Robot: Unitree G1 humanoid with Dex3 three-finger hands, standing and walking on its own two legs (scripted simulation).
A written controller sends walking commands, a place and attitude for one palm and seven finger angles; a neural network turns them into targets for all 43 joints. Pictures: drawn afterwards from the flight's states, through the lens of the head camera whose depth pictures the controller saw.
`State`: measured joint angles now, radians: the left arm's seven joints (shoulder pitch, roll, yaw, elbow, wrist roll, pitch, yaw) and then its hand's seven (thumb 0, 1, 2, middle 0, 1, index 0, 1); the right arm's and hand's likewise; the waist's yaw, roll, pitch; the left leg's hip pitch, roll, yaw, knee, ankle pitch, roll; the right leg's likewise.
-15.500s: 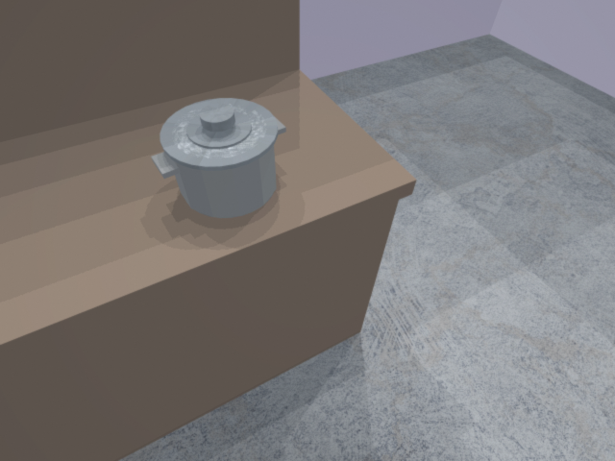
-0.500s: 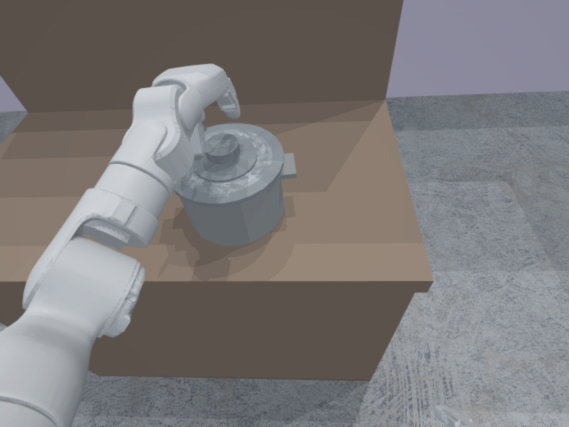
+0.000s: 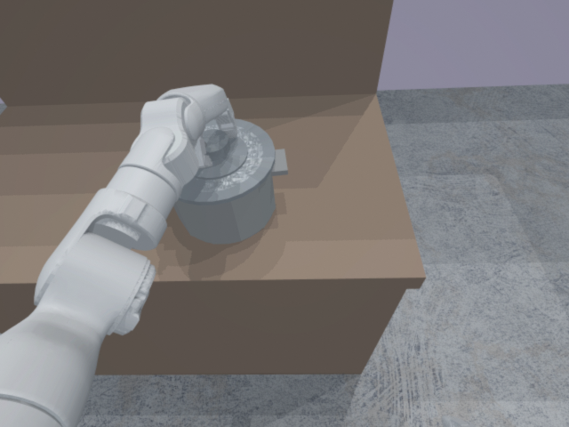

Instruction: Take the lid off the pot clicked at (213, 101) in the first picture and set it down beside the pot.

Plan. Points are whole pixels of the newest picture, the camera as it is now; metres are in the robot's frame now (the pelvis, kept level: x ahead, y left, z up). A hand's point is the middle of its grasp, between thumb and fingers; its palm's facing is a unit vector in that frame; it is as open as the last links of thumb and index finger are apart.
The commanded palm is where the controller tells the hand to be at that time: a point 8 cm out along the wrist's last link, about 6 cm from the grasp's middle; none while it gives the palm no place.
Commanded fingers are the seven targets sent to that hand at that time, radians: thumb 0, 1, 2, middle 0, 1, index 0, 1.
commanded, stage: lower the open fingers around the knob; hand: left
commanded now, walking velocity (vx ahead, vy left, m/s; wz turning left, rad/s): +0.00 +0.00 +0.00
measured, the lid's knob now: (211, 144) +0.50 +0.11 +0.12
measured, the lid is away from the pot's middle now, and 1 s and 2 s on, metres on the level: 0.00 0.00 0.00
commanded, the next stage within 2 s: close the fingers and squeeze the knob in 1.54 s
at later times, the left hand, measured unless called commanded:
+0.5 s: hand (212, 141) +0.47 +0.10 +0.15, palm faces -0.38 -0.07 -0.92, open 10.1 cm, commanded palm +0.47 +0.10 +0.21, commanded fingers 0.00 -0.33 1.51 -0.84 -0.08 -0.84 -0.08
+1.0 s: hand (211, 138) +0.48 +0.10 +0.15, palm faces -0.38 -0.07 -0.92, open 10.1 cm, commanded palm +0.47 +0.11 +0.20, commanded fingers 0.00 -0.33 1.51 -0.84 -0.08 -0.84 -0.08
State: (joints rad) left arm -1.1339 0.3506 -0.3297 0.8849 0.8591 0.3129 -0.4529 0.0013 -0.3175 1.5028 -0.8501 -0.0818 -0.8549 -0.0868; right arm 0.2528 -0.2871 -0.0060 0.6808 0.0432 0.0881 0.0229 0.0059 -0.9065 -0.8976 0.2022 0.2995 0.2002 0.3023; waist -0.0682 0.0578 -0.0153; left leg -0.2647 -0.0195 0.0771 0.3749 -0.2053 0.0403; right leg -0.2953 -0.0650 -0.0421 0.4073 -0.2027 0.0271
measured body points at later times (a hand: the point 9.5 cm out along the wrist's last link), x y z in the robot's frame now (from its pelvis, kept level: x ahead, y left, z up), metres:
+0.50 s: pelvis +0.00 +0.00 +0.00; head +0.04 -0.03 +0.45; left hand +0.49 +0.10 +0.20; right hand +0.08 -0.26 -0.14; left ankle -0.01 +0.10 -0.74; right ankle +0.00 -0.14 -0.74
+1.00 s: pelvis +0.00 +0.00 +0.00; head +0.04 -0.02 +0.45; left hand +0.50 +0.10 +0.20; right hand +0.07 -0.26 -0.14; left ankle -0.01 +0.10 -0.74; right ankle +0.00 -0.14 -0.74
